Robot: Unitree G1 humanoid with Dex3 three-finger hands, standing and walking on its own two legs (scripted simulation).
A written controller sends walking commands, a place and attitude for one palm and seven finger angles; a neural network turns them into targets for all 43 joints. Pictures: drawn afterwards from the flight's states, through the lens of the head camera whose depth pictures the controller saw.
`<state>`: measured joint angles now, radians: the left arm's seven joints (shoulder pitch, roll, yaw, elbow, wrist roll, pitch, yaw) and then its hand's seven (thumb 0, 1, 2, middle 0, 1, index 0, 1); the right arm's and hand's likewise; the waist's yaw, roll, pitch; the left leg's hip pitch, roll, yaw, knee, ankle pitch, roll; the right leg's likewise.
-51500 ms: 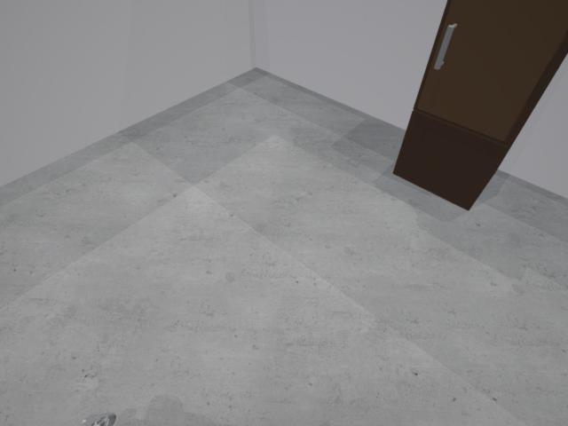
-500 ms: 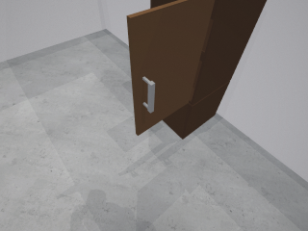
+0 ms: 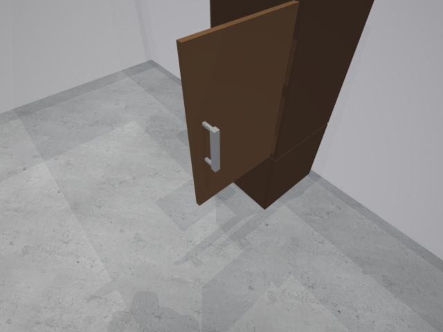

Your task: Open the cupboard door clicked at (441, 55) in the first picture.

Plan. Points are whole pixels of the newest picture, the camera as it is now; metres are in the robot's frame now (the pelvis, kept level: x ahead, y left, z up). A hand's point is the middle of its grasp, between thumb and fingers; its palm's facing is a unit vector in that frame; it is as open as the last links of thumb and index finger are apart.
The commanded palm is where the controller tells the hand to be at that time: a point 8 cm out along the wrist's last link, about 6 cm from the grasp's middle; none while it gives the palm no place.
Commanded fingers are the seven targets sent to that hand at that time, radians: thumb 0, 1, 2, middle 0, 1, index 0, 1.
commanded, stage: let the arm hang, fingers relaxed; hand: left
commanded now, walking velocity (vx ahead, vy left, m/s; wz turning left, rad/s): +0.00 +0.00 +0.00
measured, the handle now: (210, 147) +0.60 +0.06 -0.06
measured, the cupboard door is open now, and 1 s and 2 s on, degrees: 90 90 90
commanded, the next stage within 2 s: look to check the result in 0.18 s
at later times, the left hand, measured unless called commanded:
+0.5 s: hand out of the picture +0.04 +0.20 -0.17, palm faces +0.02 -0.97 -0.24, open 7.4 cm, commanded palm none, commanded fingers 0.00 0.90 0.90 -0.20 -0.30 -0.20 -0.30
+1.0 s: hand out of the picture +0.09 +0.22 -0.16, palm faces +0.00 -0.95 -0.30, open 7.4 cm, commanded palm none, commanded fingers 0.00 0.90 0.90 -0.20 -0.30 -0.20 -0.30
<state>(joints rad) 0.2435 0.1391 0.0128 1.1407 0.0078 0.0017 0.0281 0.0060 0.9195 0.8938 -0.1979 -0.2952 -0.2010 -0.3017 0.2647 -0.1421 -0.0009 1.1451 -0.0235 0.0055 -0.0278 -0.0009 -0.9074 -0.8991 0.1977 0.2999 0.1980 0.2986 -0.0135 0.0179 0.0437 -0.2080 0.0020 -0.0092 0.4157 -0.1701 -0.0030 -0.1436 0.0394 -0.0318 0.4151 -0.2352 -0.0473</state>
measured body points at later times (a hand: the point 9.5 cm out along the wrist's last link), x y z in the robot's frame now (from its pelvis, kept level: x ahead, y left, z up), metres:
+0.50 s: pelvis +0.01 +0.00 +0.00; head +0.03 -0.01 +0.45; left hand +0.03 +0.25 -0.15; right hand +0.03 -0.24 -0.16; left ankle +0.04 +0.12 -0.74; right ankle +0.00 -0.09 -0.74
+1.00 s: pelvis +0.02 +0.00 +0.01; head +0.04 -0.01 +0.45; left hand +0.09 +0.27 -0.13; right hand +0.08 -0.28 -0.14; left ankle +0.04 +0.12 -0.74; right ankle +0.00 -0.09 -0.74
